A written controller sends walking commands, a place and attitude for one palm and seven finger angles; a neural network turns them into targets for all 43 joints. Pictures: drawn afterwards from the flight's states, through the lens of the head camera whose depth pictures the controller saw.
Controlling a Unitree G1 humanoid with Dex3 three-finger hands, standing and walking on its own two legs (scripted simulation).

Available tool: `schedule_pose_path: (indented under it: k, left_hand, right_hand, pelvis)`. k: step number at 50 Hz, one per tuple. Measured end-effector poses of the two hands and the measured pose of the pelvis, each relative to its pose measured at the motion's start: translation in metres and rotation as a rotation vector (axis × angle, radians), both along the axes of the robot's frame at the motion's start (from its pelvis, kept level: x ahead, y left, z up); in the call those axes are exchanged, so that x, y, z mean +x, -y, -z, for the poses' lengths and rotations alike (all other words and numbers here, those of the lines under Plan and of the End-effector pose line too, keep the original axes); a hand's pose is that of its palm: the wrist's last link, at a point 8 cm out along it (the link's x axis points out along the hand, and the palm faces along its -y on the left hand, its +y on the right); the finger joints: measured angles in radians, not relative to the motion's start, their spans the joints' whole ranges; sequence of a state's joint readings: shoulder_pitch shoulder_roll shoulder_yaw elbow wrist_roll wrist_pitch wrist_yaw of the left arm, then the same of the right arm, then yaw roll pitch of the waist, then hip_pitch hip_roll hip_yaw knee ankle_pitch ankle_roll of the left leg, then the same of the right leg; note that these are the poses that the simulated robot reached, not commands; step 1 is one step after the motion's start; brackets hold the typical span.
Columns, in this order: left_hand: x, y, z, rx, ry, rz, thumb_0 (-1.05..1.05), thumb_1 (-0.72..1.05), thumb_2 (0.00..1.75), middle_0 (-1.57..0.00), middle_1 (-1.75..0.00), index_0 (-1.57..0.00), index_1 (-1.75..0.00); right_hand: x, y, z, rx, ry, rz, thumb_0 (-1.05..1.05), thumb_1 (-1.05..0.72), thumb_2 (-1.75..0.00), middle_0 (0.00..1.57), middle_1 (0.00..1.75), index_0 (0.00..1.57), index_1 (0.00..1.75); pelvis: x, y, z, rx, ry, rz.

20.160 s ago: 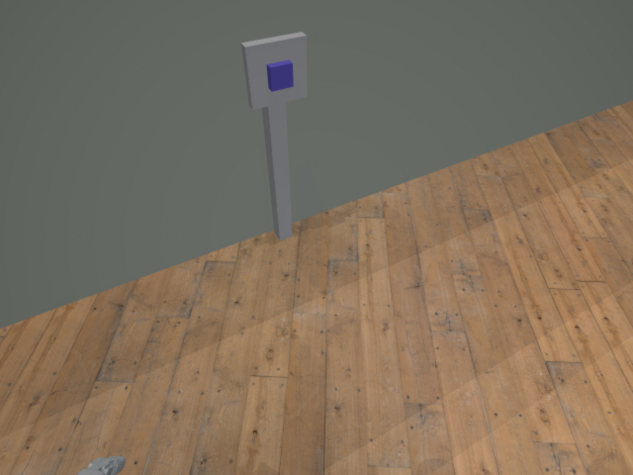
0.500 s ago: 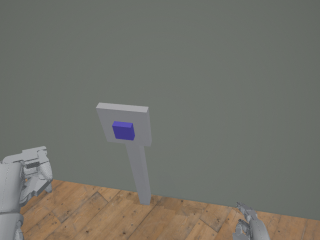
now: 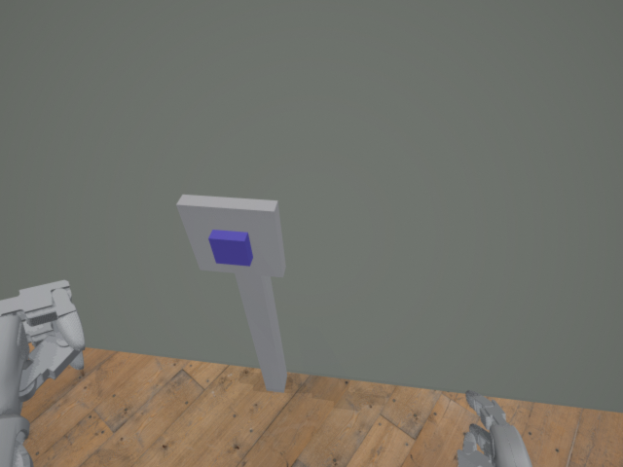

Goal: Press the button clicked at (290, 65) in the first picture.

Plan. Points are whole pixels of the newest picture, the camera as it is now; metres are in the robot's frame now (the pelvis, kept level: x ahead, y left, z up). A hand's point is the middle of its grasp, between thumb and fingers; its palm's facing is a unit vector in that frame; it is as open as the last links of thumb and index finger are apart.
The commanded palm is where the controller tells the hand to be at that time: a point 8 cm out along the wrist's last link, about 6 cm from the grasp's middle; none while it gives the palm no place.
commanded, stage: step back with the hand held close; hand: left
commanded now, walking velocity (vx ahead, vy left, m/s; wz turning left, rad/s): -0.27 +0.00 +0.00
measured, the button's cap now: (232, 246) +0.50 +0.21 -0.03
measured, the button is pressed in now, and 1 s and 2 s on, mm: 0 0 0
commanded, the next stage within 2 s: stop stepping back and stand still in 1.28 s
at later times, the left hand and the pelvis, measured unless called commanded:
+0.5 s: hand (41, 397) +0.14 +0.26 +0.15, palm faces +0.35 -0.81 -0.48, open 3.1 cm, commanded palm +0.08 +0.30 +0.17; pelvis -0.06 +0.02 -0.01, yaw -1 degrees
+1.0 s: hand out of the picture +0.06 +0.28 +0.15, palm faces +0.36 -0.81 -0.47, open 3.1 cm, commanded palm -0.01 +0.32 +0.17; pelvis -0.13 +0.03 -0.02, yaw +2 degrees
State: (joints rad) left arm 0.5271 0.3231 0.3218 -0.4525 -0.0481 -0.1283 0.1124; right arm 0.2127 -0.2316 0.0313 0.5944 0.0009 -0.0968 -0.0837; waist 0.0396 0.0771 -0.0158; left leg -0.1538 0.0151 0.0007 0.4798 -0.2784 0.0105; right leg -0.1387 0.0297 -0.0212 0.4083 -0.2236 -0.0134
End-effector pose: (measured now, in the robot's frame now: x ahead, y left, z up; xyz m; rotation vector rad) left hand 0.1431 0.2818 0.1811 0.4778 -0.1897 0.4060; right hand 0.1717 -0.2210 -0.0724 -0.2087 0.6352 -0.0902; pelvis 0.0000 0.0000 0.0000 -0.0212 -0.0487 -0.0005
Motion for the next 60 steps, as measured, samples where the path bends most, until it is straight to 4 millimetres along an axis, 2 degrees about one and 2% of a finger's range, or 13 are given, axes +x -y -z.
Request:
schedule_pose_path:
  k: [7,14,20,30,36,43,49,54,57,60]
  left_hand:
    - [0.006,0.000,0.012,0.023,-0.088,0.061,0.01,0.89,0.90,-1.30,-1.50,-1.31,-1.49]
    - [-0.004,-0.008,0.010,0.071,-0.098,0.095,0.01,0.88,0.90,-1.30,-1.50,-1.30,-1.49]
    - [-0.024,-0.013,0.007,0.088,-0.049,0.090,0.01,0.88,0.90,-1.30,-1.50,-1.30,-1.49]
    - [-0.061,-0.019,0.016,0.065,0.008,0.069,0.01,0.88,0.90,-1.30,-1.50,-1.31,-1.49]
    - [-0.078,-0.024,0.010,0.120,0.064,0.045,0.01,0.88,0.90,-1.30,-1.50,-1.31,-1.49]
    - [-0.100,-0.018,0.010,0.093,0.078,0.057,0.01,0.88,0.90,-1.30,-1.50,-1.31,-1.49]
    - [-0.116,-0.029,0.013,0.088,0.065,0.100,0.01,0.88,0.90,-1.31,-1.50,-1.31,-1.49]
    - [-0.134,-0.042,0.001,0.111,0.062,0.078,0.01,0.88,0.90,-1.31,-1.50,-1.31,-1.49]
    - [-0.144,-0.039,-0.003,0.071,0.083,0.077,0.01,0.88,0.90,-1.30,-1.50,-1.31,-1.49]
    - [-0.152,-0.026,0.000,0.025,0.084,0.106,0.01,0.89,0.90,-1.30,-1.50,-1.31,-1.50]
  right_hand:
    - [-0.023,0.013,0.005,-0.022,-0.087,0.089,0.02,-0.90,-0.90,0.20,0.30,0.21,0.30]
    - [-0.046,0.014,0.006,-0.042,-0.130,0.136,0.02,-0.90,-0.90,0.20,0.30,0.20,0.30]
    - [-0.059,0.005,0.004,-0.039,-0.100,0.126,0.02,-0.90,-0.90,0.20,0.30,0.20,0.30]
    - [-0.087,-0.006,0.004,-0.062,-0.067,0.089,0.02,-0.90,-0.90,0.20,0.30,0.21,0.30]
    - [-0.106,-0.009,0.010,-0.072,-0.076,0.067,0.02,-0.90,-0.90,0.20,0.30,0.21,0.30]
    - [-0.120,-0.008,0.018,-0.058,-0.111,0.037,0.02,-0.90,-0.90,0.20,0.30,0.21,0.30]
    - [-0.136,-0.014,0.010,-0.098,-0.137,0.055,0.02,-0.90,-0.90,0.20,0.30,0.21,0.30]
    - [-0.149,-0.027,-0.004,-0.087,-0.091,0.038,0.02,-0.90,-0.90,0.20,0.30,0.21,0.30]
    - [-0.160,-0.033,-0.009,-0.066,-0.073,0.023,0.02,-0.90,-0.90,0.20,0.30,0.21,0.30]
    - [-0.173,-0.035,-0.010,-0.051,-0.059,0.010,0.02,-0.90,-0.90,0.20,0.30,0.21,0.30]
  pelvis:
    - [-0.008,-0.010,-0.001,0.009,-0.048,0.015]
    - [-0.023,-0.016,0.001,0.014,-0.058,0.020]
    - [-0.041,-0.020,0.005,0.013,-0.054,0.022]
    - [-0.073,-0.026,0.013,-0.006,-0.052,0.012]
    - [-0.085,-0.023,0.018,-0.014,-0.050,-0.034]
    - [-0.105,-0.019,0.019,-0.017,-0.062,-0.038]
    - [-0.125,-0.030,0.017,-0.011,-0.074,-0.044]
    - [-0.143,-0.032,0.006,-0.048,-0.092,-0.025]
    - [-0.154,-0.031,0.002,-0.054,-0.113,0.007]
    - [-0.171,-0.027,0.000,-0.050,-0.128,0.028]
